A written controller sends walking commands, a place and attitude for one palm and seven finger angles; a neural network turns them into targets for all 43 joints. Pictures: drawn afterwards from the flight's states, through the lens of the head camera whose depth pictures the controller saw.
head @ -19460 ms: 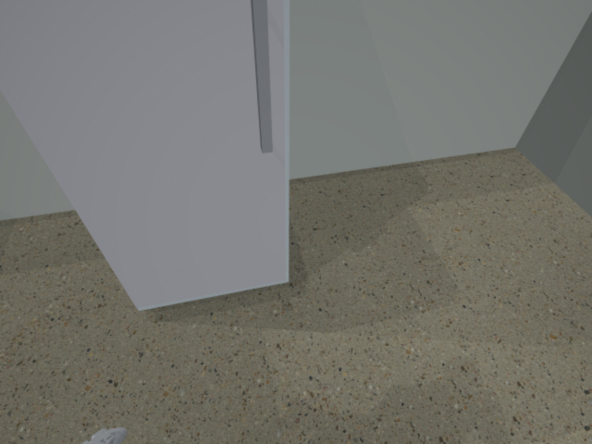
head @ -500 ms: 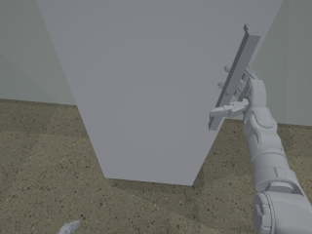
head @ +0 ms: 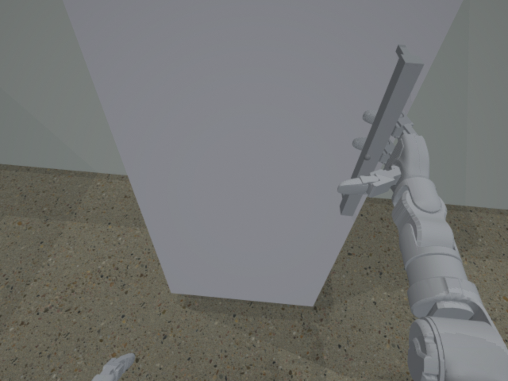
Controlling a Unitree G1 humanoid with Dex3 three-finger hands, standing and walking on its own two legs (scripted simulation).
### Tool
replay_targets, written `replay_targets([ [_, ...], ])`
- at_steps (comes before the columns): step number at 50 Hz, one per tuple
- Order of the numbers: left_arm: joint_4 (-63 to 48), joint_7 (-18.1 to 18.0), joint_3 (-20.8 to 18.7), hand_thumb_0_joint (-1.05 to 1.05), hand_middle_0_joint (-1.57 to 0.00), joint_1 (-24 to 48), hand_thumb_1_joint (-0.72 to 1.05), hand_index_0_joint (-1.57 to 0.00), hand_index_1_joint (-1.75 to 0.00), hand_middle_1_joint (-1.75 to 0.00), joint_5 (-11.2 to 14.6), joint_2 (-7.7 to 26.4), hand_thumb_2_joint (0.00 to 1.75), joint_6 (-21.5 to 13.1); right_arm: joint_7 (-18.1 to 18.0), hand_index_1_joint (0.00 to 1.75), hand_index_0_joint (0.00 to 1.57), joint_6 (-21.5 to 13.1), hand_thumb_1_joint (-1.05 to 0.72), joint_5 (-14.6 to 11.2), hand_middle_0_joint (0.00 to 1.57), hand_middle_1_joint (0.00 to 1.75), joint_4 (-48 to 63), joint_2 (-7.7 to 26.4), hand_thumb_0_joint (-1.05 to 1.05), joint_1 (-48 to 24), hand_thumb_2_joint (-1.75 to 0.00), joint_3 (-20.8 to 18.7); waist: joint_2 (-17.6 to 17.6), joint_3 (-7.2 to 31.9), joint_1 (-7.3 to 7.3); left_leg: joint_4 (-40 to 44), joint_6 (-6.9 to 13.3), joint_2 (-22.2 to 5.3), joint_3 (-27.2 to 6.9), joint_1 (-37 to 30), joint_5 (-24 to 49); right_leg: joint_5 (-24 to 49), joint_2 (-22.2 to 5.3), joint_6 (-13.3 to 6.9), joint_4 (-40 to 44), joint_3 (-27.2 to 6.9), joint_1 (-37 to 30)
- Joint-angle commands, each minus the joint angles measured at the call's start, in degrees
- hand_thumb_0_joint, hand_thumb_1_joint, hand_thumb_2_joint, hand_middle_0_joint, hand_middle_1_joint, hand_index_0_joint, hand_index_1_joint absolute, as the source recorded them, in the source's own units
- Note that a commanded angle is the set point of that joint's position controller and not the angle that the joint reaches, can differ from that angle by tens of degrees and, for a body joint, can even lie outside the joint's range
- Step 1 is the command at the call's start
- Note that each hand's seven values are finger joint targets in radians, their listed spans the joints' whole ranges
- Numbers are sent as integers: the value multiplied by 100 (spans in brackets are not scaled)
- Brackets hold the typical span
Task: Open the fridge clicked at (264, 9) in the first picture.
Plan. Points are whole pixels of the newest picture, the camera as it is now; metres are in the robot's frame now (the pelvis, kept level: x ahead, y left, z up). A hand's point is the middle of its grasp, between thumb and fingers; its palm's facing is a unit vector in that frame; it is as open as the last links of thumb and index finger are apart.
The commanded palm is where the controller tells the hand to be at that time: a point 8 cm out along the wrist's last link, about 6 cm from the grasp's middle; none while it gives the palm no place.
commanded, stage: slide the fingers in behind the handle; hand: right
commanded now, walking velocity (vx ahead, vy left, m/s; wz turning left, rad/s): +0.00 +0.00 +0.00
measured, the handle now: (369, 144) +0.50 -0.14 +0.14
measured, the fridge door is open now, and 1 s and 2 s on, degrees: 0 0 0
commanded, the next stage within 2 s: grip the handle and tug to test in 0.04 s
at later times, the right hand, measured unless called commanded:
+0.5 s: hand (367, 156) +0.43 -0.12 +0.16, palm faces -0.01 +1.00 +0.00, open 11.3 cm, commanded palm +0.40 -0.17 +0.16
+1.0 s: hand (367, 156) +0.43 -0.12 +0.16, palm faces -0.01 +1.00 +0.00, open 6.2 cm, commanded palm +0.40 -0.18 +0.16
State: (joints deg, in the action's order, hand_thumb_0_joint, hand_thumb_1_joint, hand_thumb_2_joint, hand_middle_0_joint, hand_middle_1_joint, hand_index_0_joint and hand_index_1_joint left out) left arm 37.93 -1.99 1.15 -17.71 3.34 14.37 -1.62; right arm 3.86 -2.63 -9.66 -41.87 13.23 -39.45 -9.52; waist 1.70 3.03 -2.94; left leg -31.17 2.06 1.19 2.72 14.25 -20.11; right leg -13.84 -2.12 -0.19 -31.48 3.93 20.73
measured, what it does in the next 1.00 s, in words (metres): stands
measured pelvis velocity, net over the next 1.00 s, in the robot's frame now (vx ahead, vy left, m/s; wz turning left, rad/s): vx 0.01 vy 0.00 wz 0.01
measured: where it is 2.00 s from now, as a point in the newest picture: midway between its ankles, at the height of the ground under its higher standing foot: outside the picture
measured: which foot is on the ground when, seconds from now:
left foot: down 0.00-1.00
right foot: down 0.00-1.00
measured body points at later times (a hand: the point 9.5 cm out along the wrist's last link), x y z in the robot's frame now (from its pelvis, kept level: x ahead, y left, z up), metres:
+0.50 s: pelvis +0.01 +0.00 +0.00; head +0.01 +0.01 +0.45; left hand +0.11 +0.25 -0.11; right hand +0.43 -0.18 +0.16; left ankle -0.04 +0.09 -0.73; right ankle +0.02 -0.12 -0.73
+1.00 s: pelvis +0.01 +0.00 +0.00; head +0.02 +0.01 +0.45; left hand +0.12 +0.25 -0.11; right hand +0.43 -0.18 +0.16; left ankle -0.04 +0.09 -0.73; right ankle +0.02 -0.12 -0.73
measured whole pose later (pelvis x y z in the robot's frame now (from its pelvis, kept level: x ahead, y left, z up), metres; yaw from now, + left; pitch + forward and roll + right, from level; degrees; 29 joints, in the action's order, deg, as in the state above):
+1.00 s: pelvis +0.01 +0.00 +0.00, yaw +1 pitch +3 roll +0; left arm 37.0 -2.2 0.7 -16.7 3.2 14.3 0.0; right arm 3.1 1.1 -9.6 -34.2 12.4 -34.8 -9.5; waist 1.6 3.1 -2.5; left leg -28.9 2.0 1.2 2.0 11.6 -20.0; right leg -14.2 -2.0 -0.1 -29.5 4.5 18.0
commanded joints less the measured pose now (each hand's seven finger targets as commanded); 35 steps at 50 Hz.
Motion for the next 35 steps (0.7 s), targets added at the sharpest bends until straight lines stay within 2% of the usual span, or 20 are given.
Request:
replay_targets([
  [1, -686, -77, -263, 0, -20, 199, 90, -20, -30, -30, 8, 749, 90, -222, 32, 120, 30, -395, 50, -71, 30, 120, 1412, 1040, 0, -2639, -30, -299, -246, 1707, 78, 428, -138, 31, -192, 86, 2744, 1564, 210, -279, 54, -271, -1466],
  [2, -694, -76, -269, 0, -20, 176, 90, -20, -30, -30, -8, 772, 90, -212, 24, 120, 30, -412, 50, -63, 30, 120, 1430, 1086, 0, -2555, -30, -310, -378, 1738, 83, 428, -150, 24, -190, -16, 2752, 1580, 210, -291, 57, -267, -1409],
  [4, -733, -71, -290, 0, -20, 224, 90, -20, -30, -30, 1, 756, 90, -217, 26, 120, 30, -416, 50, -64, 30, 120, 1626, 1114, 0, -2407, -30, -395, -256, 1931, 160, 379, -137, 23, -195, -104, 2948, 1737, 211, -280, 62, -251, -1516],
  [6, -737, -69, -275, 0, -20, 251, 90, -20, -30, -30, 14, 736, 90, -212, 50, 120, 30, -385, 50, -68, 30, 120, 1688, 877, 0, -2474, -30, -163, -141, 1821, 98, 411, -132, 34, -171, 17, 2840, 1698, 200, -265, 81, -245, -1573],
  [7, -730, -70, -284, 0, -20, 211, 90, -20, -30, -30, 4, 744, 90, -212, 31, 120, 30, -380, 50, -76, 30, 120, 1596, 872, 0, -2436, -30, -166, -368, 1747, 64, 442, -146, 37, -156, 4, 2779, 1670, 188, -285, 70, -254, -1528],
  [9, -706, -77, -278, 0, -20, 230, 90, -20, -30, -30, 9, 759, 90, -201, 2, 121, 31, -353, 41, -63, 31, 121, 1583, 1004, 0, -2506, -34, -263, -306, 1679, 75, 455, -138, 45, -173, 59, 2684, 1570, 182, -275, 114, -275, -1502],
  [10, -723, -74, -280, 0, -20, 258, 90, -20, -30, -30, 15, 742, 90, -202, 5, 122, 32, -339, 36, -49, 32, 122, 1621, 842, 0, -2545, -36, -128, -213, 1625, 56, 460, -136, 46, -171, 120, 2696, 1597, 186, -276, 112, -260, -1546],
  [12, -726, -74, -303, 0, -20, 205, 90, -20, -30, -30, -10, 766, 90, -210, -26, 123, 32, -360, 27, -46, 32, 123, 1739, 875, 0, -2510, -40, -157, -371, 1813, 69, 442, -137, 48, -145, 16, 2736, 1721, 176, -281, 89, -280, -1611],
  [15, -746, -40, -296, 0, -20, 268, 90, -20, -30, -30, -3, 723, 90, -233, -25, 125, 34, -337, 13, -35, 34, 125, 1932, 606, 0, -2364, -46, 39, -79, 1891, 102, 401, -119, 52, -141, 75, 2937, 1959, 177, -261, 70, -273, -1809],
  [17, -707, -49, -299, 0, -20, 211, 90, -20, -30, -30, -12, 768, 90, -207, -45, 127, 35, -305, 3, -35, 35, 127, 1794, 760, 0, -2291, -50, -62, -398, 1782, 75, 433, -131, 58, -129, 2, 2887, 1902, 167, -275, 71, -281, -1671],
  [20, -716, -52, -305, 0, -20, 258, 90, -20, -30, -30, -3, 744, 90, -198, -40, 129, 36, -277, -11, -12, 36, 129, 1907, 711, 0, -2448, -56, -25, -155, 1815, 77, 424, -116, 54, -147, 70, 2902, 1913, 176, -265, 87, -283, -1768],
  [23, -710, -59, -291, 0, -20, 267, 90, -20, -30, -30, -2, 748, 90, -180, -51, 131, 38, -221, -25, -36, 38, 131, 1789, 692, 0, -2390, -62, -30, -296, 1697, 52, 456, -130, 56, -135, 100, 2884, 1887, 168, -278, 85, -286, -1704],
  [25, -680, -81, -292, 0, -20, 243, 90, -20, -30, -30, -10, 757, 90, -153, -38, 132, 39, -202, -34, -32, 39, 132, 1715, 856, 0, -2478, -66, -152, -392, 1656, 49, 468, -139, 47, -155, 46, 2909, 1817, 183, -279, 101, -280, -1622],
  [26, -712, -78, -295, 0, -20, 264, 90, -20, -30, -30, -11, 743, 90, -160, -24, 133, 40, -211, -39, -29, 40, 133, 1843, 750, 0, -2526, -68, -63, -287, 1796, 44, 453, -140, 40, -161, 29, 2958, 1860, 193, -280, 100, -266, -1702],
  [27, -724, -77, -308, 0, -20, 226, 90, -20, -30, -30, -28, 763, 90, -158, -40, 133, 40, -233, -43, -28, 40, 133, 1899, 856, 0, -2389, -70, -160, -407, 1928, 102, 425, -129, 39, -142, -126, 3025, 1984, 180, -281, 86, -283, -1711],
  [28, -758, -65, -296, 0, -20, 305, 90, -20, -30, -30, -9, 729, 90, -167, -13, 134, 41, -219, -48, -42, 41, 134, 1945, 686, 0, -2291, -72, -41, -207, 1952, 124, 415, -129, 33, -158, -87, 3113, 2038, 192, -280, 81, -253, -1762],
  [31, -707, -76, -280, 0, -20, 285, 90, -20, -30, -30, -11, 731, 90, -139, 5, 136, 42, -176, -62, -52, 42, 136, 1829, 798, 0, -2415, -78, -117, -206, 1738, 71, 447, -133, 32, -145, -16, 3034, 1933, 190, -265, 92, -261, -1685],
  [32, -733, -75, -291, 0, -20, 248, 90, -20, -30, -30, -31, 754, 90, -137, -3, 137, 43, -194, -67, -65, 43, 137, 1872, 832, 0, -2293, -80, -164, -422, 1809, 108, 445, -132, 34, -137, -160, 3097, 2003, 198, -288, 80, -264, -1646],
  [34, -776, -63, -294, 0, -20, 326, 90, -20, -30, -30, -11, 732, 90, -146, 14, 138, 44, -195, -76, -74, 44, 138, 2001, 841, 0, -2142, -84, -213, -194, 1920, 173, 420, -124, 28, -160, -188, 3255, 2112, 208, -279, 85, -237, -1744],
  [35, -785, -67, -293, 0, -20, 324, 90, -20, -30, -30, -20, 732, 90, -140, 23, 139, 44, -205, -81, -77, 44, 139, 2094, 840, 0, -2143, -86, -207, -239, 1978, 180, 396, -119, 27, -141, -240, 3309, 2189, 199, -270, 91, -249, -1765],
])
